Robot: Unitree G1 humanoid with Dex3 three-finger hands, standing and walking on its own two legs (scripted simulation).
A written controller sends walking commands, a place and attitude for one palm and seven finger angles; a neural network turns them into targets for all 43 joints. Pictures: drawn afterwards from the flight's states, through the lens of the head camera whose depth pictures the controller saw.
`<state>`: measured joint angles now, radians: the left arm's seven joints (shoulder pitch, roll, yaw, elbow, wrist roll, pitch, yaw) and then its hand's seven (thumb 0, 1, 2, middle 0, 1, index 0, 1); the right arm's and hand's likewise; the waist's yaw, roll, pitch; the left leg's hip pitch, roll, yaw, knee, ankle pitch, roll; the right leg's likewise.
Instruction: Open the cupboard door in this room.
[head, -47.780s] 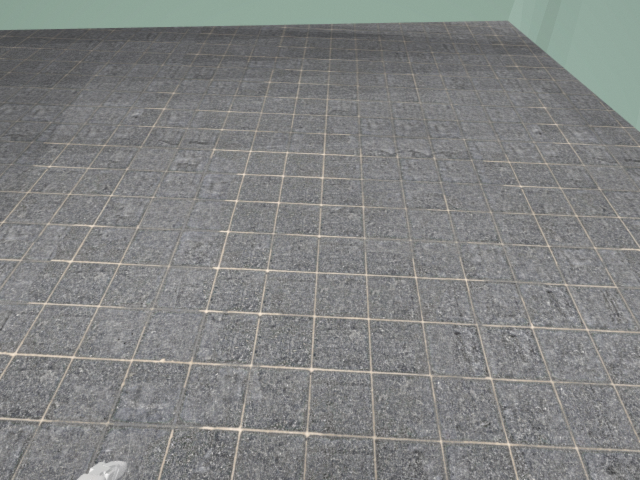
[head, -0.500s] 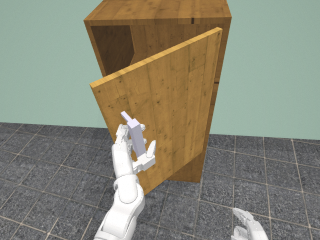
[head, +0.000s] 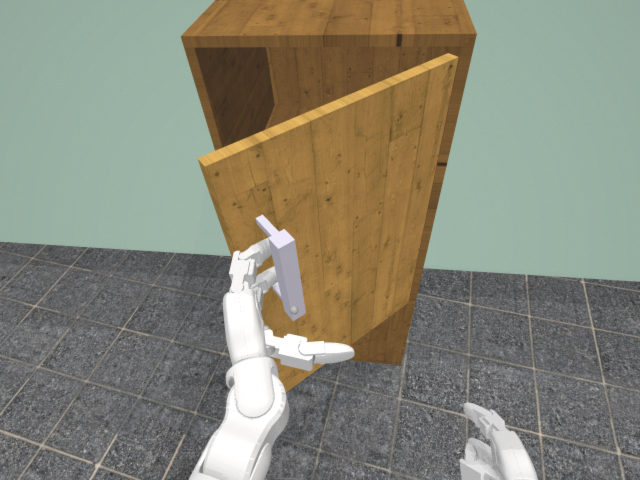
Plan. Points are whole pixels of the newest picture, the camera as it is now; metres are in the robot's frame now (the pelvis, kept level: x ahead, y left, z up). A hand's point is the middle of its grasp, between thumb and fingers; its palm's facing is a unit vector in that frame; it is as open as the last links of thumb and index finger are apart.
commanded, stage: open thumb and fingers to let go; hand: left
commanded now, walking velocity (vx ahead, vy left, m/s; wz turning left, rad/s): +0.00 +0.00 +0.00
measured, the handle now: (280, 269) +0.36 +0.07 +0.08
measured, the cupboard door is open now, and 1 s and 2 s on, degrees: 44 45 45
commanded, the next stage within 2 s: slide the hand sideways off the handle in 0.06 s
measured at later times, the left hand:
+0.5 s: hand (298, 335) +0.27 +0.04 +0.09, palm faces -0.18 -0.98 +0.03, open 16.5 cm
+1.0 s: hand (250, 369) +0.23 +0.09 +0.08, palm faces -0.12 -0.99 +0.01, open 16.4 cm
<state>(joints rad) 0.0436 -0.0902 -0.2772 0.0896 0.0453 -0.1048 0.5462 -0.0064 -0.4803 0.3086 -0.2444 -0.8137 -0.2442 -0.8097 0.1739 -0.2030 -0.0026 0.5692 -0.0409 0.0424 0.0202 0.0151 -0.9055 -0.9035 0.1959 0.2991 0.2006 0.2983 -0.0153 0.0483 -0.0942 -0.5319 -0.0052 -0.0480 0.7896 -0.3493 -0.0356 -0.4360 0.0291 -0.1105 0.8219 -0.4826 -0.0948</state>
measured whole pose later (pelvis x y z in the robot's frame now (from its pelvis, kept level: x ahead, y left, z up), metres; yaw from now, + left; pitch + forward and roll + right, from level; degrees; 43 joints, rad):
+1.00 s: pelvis +0.00 +0.04 -0.01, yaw -2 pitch +5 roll +0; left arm 0.36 0.06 -0.27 -0.20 -0.02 -0.19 0.11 -0.01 -0.50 0.30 -0.15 -0.30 -0.15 -0.30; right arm 0.23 -0.20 0.03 0.42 0.00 0.02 0.03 0.02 -0.90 -0.90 0.20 0.30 0.20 0.30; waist -0.01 0.04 -0.08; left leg -0.56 -0.01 0.01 0.86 -0.39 0.01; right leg -0.47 0.02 -0.06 0.87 -0.49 -0.04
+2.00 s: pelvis +0.01 +0.04 +0.00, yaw -2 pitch +3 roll -1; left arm 0.55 0.24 0.05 -0.44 -0.21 -0.09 -0.13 -0.01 -0.45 0.32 -0.16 -0.30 -0.15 -0.30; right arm 0.27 -0.23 0.04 0.45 0.04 -0.11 -0.06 0.02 -0.90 -0.90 0.20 0.30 0.20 0.30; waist 0.03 0.06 -0.11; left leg -0.49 -0.01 -0.01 0.82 -0.38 0.01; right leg -0.38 0.03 -0.07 0.79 -0.47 -0.04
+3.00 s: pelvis +0.02 +0.05 +0.04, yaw -3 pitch -4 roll +0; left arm 0.48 0.34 0.32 -0.40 -0.07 -0.07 0.10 0.02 0.88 0.89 -0.21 -0.30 -0.21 -0.30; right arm 0.19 -0.23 0.02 0.63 0.00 -0.07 -0.07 0.02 -0.90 -0.90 0.20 0.30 0.20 0.30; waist 0.06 0.05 0.01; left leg -0.13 -0.02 0.02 0.42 -0.22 0.03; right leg -0.03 0.02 -0.03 0.37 -0.28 -0.02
